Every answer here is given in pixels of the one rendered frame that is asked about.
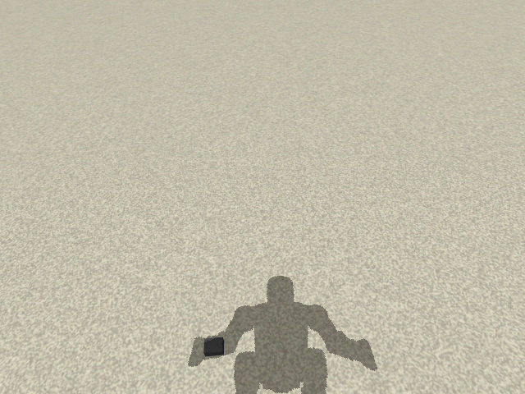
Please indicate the small box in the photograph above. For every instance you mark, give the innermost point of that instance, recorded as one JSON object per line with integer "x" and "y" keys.
{"x": 213, "y": 346}

